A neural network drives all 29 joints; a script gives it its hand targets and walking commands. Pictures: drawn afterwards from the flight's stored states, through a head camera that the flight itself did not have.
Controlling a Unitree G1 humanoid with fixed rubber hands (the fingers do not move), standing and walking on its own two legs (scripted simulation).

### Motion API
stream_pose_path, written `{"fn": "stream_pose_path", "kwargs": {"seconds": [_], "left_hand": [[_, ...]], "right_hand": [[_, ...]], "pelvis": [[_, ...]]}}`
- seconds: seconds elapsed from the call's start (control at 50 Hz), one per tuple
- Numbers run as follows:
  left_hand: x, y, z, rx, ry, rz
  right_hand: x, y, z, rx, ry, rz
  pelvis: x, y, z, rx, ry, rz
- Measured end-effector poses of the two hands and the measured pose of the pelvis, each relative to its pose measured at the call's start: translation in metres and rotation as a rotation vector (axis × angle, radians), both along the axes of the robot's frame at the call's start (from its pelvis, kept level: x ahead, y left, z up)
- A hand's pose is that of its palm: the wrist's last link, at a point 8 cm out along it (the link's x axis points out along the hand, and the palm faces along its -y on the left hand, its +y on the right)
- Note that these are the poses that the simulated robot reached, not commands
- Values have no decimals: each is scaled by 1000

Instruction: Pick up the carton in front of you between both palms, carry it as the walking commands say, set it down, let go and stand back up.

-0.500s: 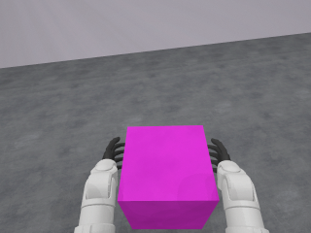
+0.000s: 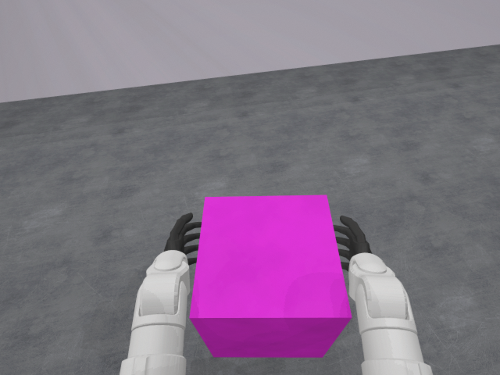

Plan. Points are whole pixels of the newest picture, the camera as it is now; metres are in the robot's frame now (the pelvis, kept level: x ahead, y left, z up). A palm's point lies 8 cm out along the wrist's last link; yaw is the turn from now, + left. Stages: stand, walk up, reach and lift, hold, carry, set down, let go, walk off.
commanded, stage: carry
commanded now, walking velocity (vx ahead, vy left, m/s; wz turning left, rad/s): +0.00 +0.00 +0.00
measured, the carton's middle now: (266, 281) +0.28 +0.00 -0.04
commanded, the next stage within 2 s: hold in 0.40 s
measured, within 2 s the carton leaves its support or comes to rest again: neither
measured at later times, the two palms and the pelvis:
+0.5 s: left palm (179, 265) +0.27 +0.14 +0.04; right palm (366, 269) +0.26 -0.16 +0.04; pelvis -0.01 -0.01 +0.01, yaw -1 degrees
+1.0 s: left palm (183, 272) +0.25 +0.13 +0.05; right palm (382, 295) +0.22 -0.16 +0.05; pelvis -0.05 +0.01 +0.00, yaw -7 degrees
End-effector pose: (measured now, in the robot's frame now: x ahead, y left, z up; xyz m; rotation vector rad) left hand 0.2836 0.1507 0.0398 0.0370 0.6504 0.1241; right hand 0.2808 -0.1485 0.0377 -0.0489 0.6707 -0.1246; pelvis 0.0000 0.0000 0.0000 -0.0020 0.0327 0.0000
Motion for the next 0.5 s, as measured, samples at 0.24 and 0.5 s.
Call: {"fn": "stream_pose_path", "kwargs": {"seconds": [0.24, 0.5], "left_hand": [[-4, -3, 1, -2, -3, 1], [-15, -8, 1, 1, 4, -7]], "right_hand": [[-4, -3, 1, 1, -3, -2], [-16, -8, 2, -15, 5, 6]], "pelvis": [[-5, -3, 0, 0, 0, -1], [-12, -6, 6, 7, -90, -17]]}}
